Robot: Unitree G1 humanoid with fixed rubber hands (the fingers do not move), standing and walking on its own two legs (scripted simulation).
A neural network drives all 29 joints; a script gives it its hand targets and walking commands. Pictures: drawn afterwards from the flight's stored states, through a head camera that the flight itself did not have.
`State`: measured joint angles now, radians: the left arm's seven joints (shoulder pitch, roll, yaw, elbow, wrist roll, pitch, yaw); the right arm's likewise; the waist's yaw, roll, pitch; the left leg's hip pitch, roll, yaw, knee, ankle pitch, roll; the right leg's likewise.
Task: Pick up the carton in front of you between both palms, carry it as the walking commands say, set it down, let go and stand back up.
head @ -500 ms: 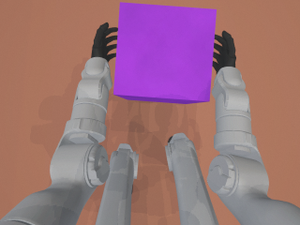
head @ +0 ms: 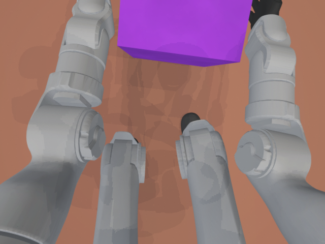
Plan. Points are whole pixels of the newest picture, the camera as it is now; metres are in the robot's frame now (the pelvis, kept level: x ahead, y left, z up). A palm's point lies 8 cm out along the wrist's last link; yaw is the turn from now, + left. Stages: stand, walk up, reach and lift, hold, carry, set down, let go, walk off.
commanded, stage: set down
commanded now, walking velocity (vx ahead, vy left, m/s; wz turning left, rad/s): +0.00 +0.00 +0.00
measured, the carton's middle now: (179, 12) +0.54 -0.11 -0.24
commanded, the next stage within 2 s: none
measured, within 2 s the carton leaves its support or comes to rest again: rests again in 1.26 s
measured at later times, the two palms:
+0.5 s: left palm (104, 1) +0.57 +0.04 -0.20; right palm (251, 24) +0.49 -0.25 -0.20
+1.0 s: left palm (106, 4) +0.57 +0.04 -0.22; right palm (252, 25) +0.49 -0.26 -0.21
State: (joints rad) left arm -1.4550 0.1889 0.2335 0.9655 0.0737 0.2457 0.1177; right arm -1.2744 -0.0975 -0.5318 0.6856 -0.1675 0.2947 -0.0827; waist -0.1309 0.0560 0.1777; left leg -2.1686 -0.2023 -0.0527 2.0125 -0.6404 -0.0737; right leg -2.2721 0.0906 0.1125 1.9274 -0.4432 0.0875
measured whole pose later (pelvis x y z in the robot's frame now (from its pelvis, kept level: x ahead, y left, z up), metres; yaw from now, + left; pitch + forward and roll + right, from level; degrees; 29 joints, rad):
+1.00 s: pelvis +0.00 +0.01 -0.04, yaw -1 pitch +39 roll -3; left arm -1.59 0.24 0.16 1.16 0.09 0.19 0.06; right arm -1.37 -0.21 -0.56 0.94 -0.14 0.21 0.04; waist -0.16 0.04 0.35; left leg -2.21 -0.18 -0.04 2.21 -0.67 -0.03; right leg -2.27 0.01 0.04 2.10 -0.50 0.07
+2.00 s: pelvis +0.00 +0.00 +0.03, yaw -2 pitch +44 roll +0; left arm -1.52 0.41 0.09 1.10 -0.06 0.22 0.06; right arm -1.29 -0.26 -0.36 0.89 0.10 0.18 -0.11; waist -0.17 0.04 0.11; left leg -2.08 -0.07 -0.02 1.91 -0.61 -0.02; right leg -2.16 0.01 0.02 1.82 -0.43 0.02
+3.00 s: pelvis +0.07 -0.03 +0.29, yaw -1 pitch +32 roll +2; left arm -0.54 0.10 0.22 0.58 0.12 0.14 0.11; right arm -0.44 -0.22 -0.22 0.57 -0.06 0.11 0.13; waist -0.11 0.01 -0.03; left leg -1.06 -0.05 -0.08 0.83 -0.33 -0.04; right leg -1.14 0.02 0.02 0.81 -0.23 -0.02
